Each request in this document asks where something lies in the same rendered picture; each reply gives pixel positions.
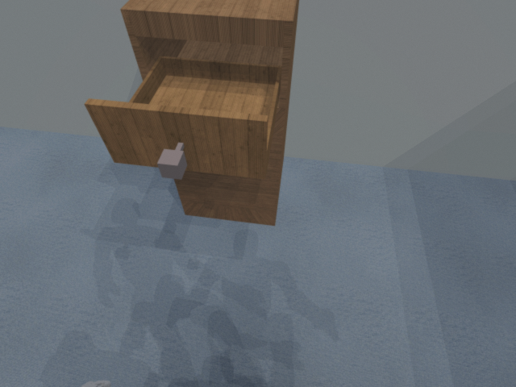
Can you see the cabinet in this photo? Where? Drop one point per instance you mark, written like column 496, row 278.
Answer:
column 246, row 31

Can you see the drawer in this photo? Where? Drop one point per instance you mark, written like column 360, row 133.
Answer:
column 224, row 113

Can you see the handle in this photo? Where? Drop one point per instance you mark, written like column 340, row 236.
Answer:
column 172, row 163

